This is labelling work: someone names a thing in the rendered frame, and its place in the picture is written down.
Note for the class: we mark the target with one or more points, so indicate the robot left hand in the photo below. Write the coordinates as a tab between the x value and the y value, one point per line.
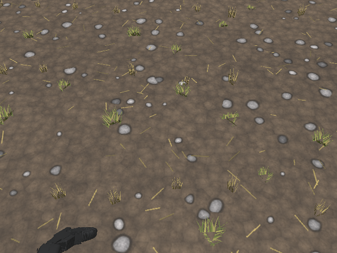
66	238

